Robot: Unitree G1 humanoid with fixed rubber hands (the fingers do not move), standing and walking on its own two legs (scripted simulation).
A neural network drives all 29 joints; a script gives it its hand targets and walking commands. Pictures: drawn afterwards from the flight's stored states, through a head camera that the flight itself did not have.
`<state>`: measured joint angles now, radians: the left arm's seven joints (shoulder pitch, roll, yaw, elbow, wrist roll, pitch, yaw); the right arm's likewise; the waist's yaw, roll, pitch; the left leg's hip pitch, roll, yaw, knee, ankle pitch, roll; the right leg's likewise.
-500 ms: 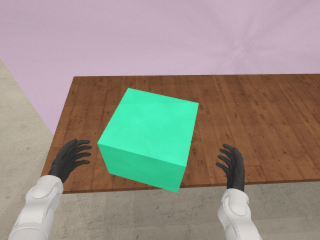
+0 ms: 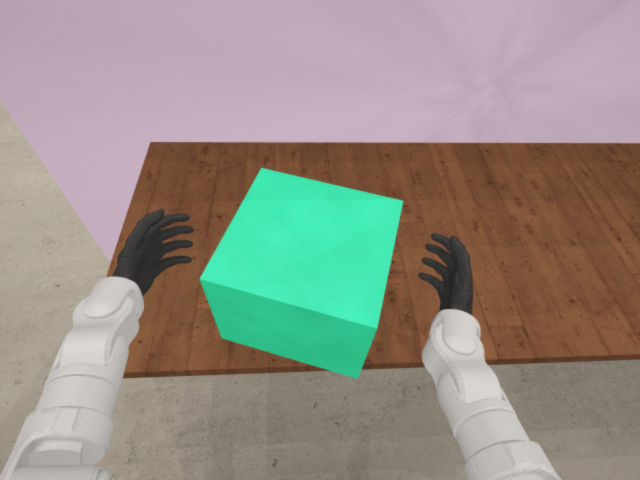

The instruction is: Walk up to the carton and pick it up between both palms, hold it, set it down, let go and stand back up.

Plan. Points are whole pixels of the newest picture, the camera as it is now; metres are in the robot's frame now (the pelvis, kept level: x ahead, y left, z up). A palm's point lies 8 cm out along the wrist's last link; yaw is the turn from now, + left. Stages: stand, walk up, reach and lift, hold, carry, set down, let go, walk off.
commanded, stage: reach and lift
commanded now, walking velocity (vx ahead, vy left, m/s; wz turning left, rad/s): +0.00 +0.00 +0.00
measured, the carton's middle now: (309, 272) +0.41 +0.02 -0.05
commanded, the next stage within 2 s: none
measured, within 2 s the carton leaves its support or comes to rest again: neither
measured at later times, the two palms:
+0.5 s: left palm (161, 222) +0.41 +0.21 +0.07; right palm (454, 256) +0.36 -0.16 +0.06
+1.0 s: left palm (181, 245) +0.41 +0.20 +0.02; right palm (436, 274) +0.36 -0.15 +0.02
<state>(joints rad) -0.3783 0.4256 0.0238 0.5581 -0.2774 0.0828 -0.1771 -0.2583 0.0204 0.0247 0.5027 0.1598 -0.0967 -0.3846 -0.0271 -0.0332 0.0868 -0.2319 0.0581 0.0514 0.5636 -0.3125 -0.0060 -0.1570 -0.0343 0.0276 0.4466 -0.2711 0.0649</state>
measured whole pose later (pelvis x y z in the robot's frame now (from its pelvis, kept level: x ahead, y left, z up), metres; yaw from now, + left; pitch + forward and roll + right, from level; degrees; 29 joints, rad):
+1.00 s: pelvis -0.01 +0.01 -0.01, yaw +2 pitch +13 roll -4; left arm -0.76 0.34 -0.08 1.22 -0.28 -0.18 -0.11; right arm -0.65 0.02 -0.06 1.07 0.17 -0.19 -0.34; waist -0.13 0.02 -0.13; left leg -0.58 0.06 -0.01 0.64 -0.29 -0.01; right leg -0.44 -0.03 -0.03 0.45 -0.23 0.07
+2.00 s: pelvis -0.02 +0.03 -0.04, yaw +0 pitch +25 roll -7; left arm -0.90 0.26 -0.09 1.36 -0.11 -0.39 -0.04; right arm -0.77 0.02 -0.29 1.34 -0.04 -0.46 -0.26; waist -0.13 0.03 -0.21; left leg -0.96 0.06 -0.04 0.84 -0.33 -0.01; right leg -0.79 -0.02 -0.04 0.61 -0.26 0.10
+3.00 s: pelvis -0.02 +0.03 -0.04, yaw +0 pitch +25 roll -7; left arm -0.99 0.25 0.18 1.56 0.14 -0.60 -0.06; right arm -0.78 0.07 -0.61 1.35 -0.30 -0.61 -0.21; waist -0.13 0.02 -0.17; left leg -0.95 0.06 -0.04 0.84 -0.33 0.00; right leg -0.79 -0.02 -0.04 0.61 -0.26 0.07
